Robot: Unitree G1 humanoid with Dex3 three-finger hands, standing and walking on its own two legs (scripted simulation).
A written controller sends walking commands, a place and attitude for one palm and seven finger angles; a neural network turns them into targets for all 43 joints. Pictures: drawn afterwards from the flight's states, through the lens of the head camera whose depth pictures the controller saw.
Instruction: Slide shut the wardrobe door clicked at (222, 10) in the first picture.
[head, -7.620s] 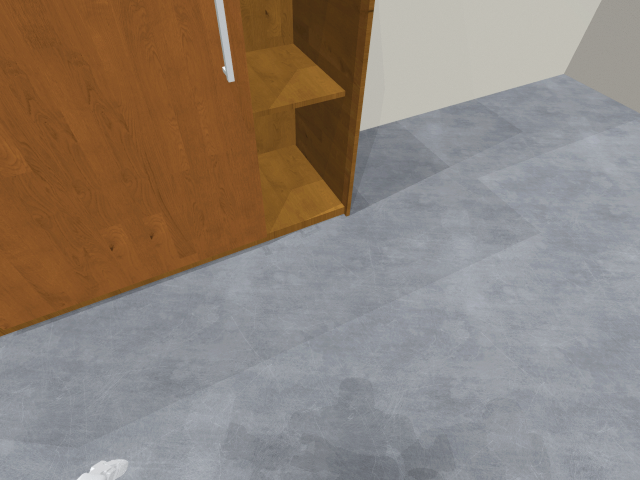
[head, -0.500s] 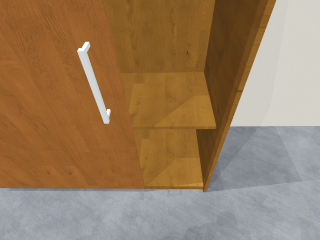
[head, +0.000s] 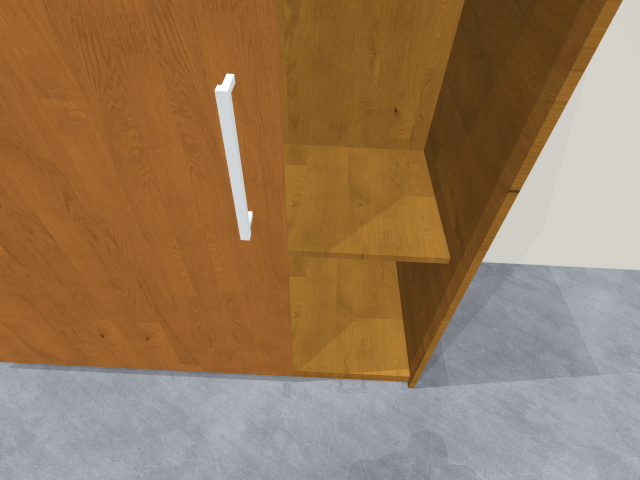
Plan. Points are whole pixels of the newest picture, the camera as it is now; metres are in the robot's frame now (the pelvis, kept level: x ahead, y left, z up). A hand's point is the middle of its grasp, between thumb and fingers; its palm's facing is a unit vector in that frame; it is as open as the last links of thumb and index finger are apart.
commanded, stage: come to a stop and stand still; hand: left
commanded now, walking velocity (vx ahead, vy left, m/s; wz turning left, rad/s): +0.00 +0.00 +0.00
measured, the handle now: (238, 167) +0.52 +0.17 +0.11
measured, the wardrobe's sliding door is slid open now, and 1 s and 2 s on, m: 0.38 0.38 0.38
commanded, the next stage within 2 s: look again from close up in 0.26 s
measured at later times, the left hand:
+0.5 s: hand out of the picture -0.02 +0.17 -0.18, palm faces +0.04 -0.98 -0.19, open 7.4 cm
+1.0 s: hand out of the picture -0.06 +0.14 -0.18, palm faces +0.06 -0.99 -0.15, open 7.4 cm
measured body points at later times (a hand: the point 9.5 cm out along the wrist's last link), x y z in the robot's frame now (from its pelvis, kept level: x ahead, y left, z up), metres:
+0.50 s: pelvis -0.02 +0.00 -0.01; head -0.02 +0.00 +0.44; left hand -0.02 +0.22 -0.17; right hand -0.01 -0.22 -0.17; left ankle -0.04 +0.10 -0.74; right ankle +0.01 -0.15 -0.74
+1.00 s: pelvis -0.03 -0.01 -0.01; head -0.03 -0.01 +0.44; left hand -0.06 +0.20 -0.17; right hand -0.05 -0.22 -0.16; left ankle -0.04 +0.10 -0.74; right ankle +0.01 -0.15 -0.74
